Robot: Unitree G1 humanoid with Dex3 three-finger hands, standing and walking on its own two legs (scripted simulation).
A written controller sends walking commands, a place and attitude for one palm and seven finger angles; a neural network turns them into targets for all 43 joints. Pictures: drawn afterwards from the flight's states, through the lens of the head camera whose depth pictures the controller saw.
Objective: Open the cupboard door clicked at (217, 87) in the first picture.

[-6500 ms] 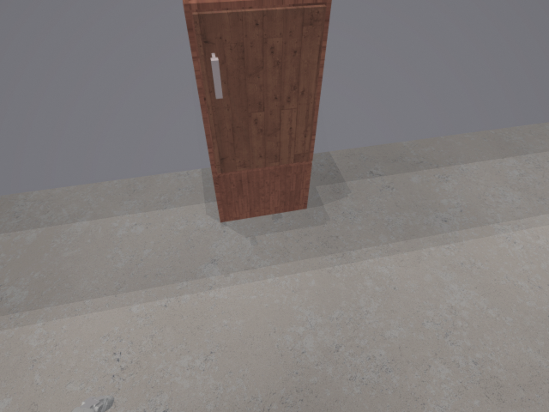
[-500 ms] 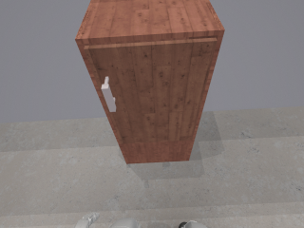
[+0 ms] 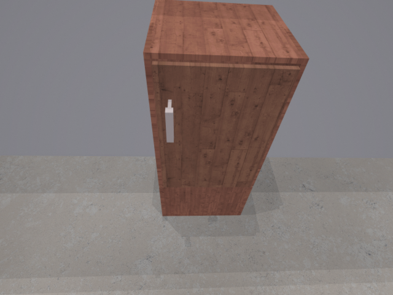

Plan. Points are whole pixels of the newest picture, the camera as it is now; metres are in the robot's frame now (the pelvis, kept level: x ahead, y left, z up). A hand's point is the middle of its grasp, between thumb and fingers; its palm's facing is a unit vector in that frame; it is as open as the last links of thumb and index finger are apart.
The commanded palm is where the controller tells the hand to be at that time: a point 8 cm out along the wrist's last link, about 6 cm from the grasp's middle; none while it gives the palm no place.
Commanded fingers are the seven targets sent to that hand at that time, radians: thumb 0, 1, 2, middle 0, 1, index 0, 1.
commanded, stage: come to a stop and stand still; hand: left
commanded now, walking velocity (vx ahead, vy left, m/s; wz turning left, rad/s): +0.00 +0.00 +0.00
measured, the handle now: (170, 121) +0.58 +0.12 -0.02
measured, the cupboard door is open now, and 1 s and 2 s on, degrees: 0 0 0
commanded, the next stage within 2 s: look again from close up in 0.74 s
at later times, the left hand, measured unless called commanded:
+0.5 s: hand out of the picture -0.05 +0.13 -0.18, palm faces +0.03 -0.99 -0.16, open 7.3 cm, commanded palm none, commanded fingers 0.00 0.90 0.90 -0.20 -0.30 -0.20 -0.30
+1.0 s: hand out of the picture -0.05 +0.12 -0.18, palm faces +0.03 -0.98 -0.17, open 7.3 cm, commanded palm none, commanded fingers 0.00 0.90 0.90 -0.20 -0.30 -0.20 -0.30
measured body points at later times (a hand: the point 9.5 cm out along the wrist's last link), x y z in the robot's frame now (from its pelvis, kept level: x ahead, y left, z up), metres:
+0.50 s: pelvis -0.04 -0.02 +0.00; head -0.04 -0.03 +0.45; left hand -0.05 +0.18 -0.16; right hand -0.08 -0.23 -0.17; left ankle +0.00 +0.07 -0.74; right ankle -0.06 -0.12 -0.74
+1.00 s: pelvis -0.03 -0.03 -0.01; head -0.02 -0.04 +0.44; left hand -0.05 +0.18 -0.16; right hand -0.03 -0.24 -0.17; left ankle +0.00 +0.07 -0.74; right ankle -0.06 -0.12 -0.74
